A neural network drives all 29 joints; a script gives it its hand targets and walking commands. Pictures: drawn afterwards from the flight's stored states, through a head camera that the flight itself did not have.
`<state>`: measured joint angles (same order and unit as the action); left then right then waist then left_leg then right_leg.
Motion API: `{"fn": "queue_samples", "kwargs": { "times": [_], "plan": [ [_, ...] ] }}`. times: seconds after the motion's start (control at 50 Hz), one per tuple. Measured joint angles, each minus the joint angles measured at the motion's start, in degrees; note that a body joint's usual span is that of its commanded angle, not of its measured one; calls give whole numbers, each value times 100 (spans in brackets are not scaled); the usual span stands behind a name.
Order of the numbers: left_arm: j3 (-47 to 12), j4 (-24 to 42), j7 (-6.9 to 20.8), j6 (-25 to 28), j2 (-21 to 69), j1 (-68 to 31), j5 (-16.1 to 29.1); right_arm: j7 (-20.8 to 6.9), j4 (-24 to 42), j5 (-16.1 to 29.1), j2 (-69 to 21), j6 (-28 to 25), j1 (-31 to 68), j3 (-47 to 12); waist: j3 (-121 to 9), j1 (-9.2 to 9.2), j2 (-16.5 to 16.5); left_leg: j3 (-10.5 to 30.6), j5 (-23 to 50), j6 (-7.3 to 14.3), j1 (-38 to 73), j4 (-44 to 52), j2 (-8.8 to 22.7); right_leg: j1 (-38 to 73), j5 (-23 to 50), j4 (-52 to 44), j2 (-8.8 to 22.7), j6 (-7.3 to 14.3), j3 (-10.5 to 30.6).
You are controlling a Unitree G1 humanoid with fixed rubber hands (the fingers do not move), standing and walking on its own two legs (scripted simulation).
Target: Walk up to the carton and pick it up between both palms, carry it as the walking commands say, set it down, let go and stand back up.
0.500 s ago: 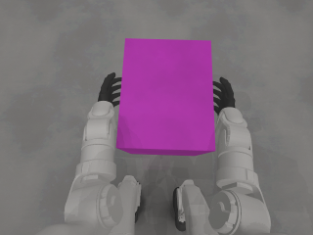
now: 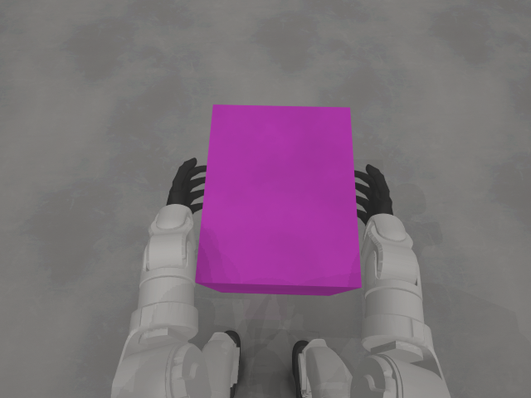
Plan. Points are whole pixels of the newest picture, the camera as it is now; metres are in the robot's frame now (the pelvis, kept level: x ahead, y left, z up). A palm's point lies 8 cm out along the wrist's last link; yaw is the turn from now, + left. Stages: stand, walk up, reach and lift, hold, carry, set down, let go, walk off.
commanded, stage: reach and lift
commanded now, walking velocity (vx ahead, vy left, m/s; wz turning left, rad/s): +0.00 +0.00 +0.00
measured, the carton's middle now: (277, 211) +0.40 +0.00 -0.10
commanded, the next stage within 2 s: none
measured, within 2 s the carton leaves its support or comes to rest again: neither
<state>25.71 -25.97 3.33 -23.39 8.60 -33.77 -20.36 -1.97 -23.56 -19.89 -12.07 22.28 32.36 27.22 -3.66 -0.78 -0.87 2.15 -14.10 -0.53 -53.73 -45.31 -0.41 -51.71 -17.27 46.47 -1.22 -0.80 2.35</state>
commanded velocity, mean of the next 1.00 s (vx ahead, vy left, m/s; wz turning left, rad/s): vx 0.00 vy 0.00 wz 0.00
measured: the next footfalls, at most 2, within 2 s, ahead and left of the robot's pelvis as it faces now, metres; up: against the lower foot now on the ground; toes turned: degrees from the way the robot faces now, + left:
none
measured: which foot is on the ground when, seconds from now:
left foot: down 0.00-1.00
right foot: down 0.00-1.00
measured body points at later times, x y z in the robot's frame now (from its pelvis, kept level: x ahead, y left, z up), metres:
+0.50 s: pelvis +0.02 +0.00 +0.04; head +0.09 +0.01 +0.49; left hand +0.37 +0.15 +0.03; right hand +0.37 -0.15 +0.04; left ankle +0.06 +0.12 -0.69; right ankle +0.04 -0.13 -0.69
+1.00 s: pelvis +0.03 +0.00 +0.05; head +0.01 +0.01 +0.50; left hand +0.35 +0.15 +0.09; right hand +0.35 -0.16 +0.10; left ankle +0.06 +0.12 -0.69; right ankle +0.04 -0.13 -0.69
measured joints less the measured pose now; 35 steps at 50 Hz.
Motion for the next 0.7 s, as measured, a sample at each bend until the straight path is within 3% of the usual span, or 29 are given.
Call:
{"fn": "queue_samples", "kwargs": {
  "times": [0.36, 0.7],
  "plan": [
    [-260, 319, -11, -192, 119, 741, 4, -31, 208, -24, -27, 216, -650, -359, 210, -13, -33, -16, 333, 12, 1794, 1235, 11, 1791, 358, -1256, 35, 11, 31],
    [-586, 547, -161, -823, 184, 1276, 32, -63, 260, 35, 127, 854, -1041, -698, 294, -49, -31, -19, 499, 30, 3617, 2130, 7, 3636, 556, -2206, 74, 20, 42]
  ]
}}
